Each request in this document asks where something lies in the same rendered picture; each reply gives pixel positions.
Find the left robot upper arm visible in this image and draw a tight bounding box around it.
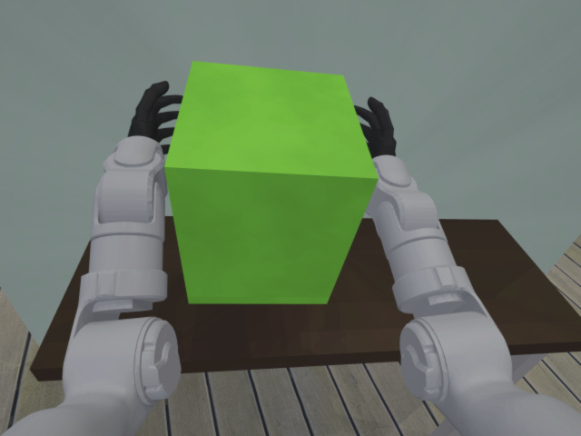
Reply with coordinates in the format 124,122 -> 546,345
1,317 -> 182,436

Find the right robot forearm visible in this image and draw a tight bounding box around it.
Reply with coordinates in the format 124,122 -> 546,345
365,155 -> 512,376

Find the left robot hand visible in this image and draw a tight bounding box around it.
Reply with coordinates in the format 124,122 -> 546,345
128,81 -> 183,154

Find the table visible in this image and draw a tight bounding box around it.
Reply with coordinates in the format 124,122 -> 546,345
29,216 -> 581,436

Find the left robot forearm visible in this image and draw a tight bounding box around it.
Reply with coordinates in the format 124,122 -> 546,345
63,135 -> 168,394

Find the right robot upper arm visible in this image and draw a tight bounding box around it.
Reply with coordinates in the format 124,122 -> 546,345
399,311 -> 581,436

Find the carton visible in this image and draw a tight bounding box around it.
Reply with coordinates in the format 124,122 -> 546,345
164,61 -> 379,304

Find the right robot hand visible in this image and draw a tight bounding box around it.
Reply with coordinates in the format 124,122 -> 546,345
354,97 -> 397,159

